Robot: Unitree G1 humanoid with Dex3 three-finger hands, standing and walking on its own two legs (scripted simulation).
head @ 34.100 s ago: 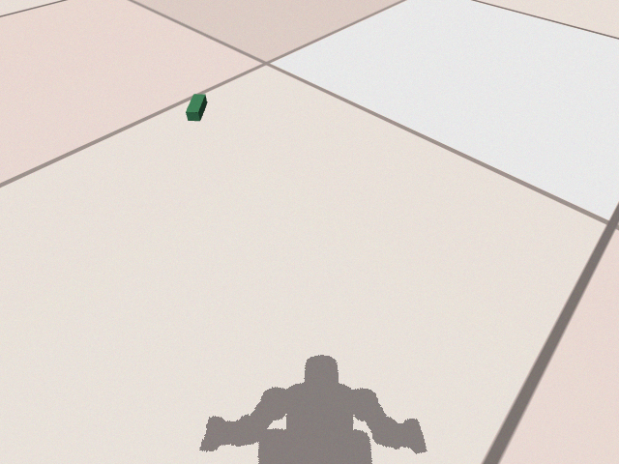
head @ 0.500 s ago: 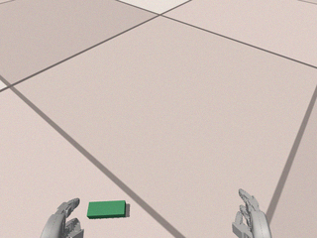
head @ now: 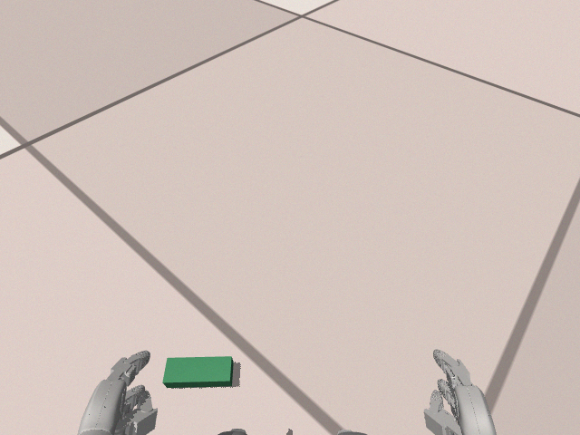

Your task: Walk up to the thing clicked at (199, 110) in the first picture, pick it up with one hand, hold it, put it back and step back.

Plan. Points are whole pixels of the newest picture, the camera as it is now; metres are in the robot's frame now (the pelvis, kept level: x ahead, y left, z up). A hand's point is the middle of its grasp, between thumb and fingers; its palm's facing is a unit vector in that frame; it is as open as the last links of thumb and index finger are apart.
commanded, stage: stand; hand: left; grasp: from above
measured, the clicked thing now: (199, 372) +0.40 +0.26 -0.69
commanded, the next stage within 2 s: none
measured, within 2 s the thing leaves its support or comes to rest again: neither
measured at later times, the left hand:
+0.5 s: hand out of the picture +0.06 +0.24 -0.11, palm faces +0.06 -0.95 -0.32, open 7.4 cm
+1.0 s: hand out of the picture +0.04 +0.24 -0.10, palm faces +0.06 -0.94 -0.34, open 7.3 cm
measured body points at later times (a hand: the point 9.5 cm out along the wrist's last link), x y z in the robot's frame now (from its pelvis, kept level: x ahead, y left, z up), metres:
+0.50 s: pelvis +0.00 +0.01 +0.05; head +0.01 +0.01 +0.50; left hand +0.06 +0.29 -0.09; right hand +0.09 -0.26 -0.08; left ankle +0.00 +0.11 -0.68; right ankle +0.00 -0.12 -0.68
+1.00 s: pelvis +0.00 +0.00 +0.06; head +0.00 -0.01 +0.51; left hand +0.04 +0.29 -0.08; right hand +0.07 -0.28 -0.08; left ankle +0.00 +0.11 -0.68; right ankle +0.00 -0.12 -0.68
